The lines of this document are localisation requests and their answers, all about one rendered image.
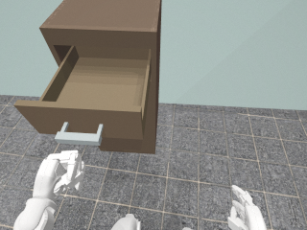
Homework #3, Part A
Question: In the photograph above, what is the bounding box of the robot left thigh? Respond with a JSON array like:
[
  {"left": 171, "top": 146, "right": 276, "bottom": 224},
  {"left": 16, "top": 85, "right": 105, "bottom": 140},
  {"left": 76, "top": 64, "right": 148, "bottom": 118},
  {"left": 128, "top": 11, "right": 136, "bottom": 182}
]
[{"left": 111, "top": 217, "right": 141, "bottom": 230}]

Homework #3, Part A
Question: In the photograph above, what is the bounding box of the handle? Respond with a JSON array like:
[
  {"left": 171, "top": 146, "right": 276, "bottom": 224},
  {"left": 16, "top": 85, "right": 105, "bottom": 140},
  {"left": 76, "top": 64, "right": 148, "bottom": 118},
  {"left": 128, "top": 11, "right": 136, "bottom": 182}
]
[{"left": 55, "top": 122, "right": 104, "bottom": 146}]

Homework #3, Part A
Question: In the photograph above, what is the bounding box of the left robot shin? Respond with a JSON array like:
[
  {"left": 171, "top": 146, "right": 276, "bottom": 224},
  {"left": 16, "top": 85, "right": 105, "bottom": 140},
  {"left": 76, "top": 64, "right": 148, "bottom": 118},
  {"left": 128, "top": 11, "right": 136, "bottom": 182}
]
[{"left": 126, "top": 214, "right": 135, "bottom": 218}]

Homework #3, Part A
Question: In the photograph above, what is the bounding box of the drawer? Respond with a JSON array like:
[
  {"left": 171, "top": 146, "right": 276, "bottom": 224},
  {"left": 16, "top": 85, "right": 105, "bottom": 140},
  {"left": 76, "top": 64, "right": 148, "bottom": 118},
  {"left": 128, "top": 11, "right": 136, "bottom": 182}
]
[{"left": 14, "top": 45, "right": 152, "bottom": 140}]

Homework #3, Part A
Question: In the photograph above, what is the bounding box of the left robot forearm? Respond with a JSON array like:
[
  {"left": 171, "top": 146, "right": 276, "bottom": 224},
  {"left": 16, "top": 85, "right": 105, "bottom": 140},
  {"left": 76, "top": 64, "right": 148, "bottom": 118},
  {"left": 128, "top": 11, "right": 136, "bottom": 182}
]
[{"left": 13, "top": 197, "right": 58, "bottom": 230}]

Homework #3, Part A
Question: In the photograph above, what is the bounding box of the right robot hand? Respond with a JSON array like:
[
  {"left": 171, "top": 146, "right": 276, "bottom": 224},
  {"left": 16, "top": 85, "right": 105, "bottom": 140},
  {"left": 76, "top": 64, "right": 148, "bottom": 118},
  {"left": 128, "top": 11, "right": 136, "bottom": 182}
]
[{"left": 227, "top": 185, "right": 267, "bottom": 230}]

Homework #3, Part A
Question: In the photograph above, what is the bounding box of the cabinet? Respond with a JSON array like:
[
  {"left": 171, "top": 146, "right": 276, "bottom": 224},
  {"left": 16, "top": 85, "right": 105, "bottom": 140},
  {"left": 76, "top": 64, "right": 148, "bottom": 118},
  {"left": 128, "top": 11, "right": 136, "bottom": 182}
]
[{"left": 39, "top": 0, "right": 162, "bottom": 154}]

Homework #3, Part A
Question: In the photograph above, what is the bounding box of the left robot hand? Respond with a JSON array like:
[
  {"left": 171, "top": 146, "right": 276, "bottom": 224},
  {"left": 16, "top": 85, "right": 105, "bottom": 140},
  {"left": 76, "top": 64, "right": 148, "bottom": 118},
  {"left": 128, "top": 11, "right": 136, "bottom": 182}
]
[{"left": 33, "top": 150, "right": 86, "bottom": 202}]

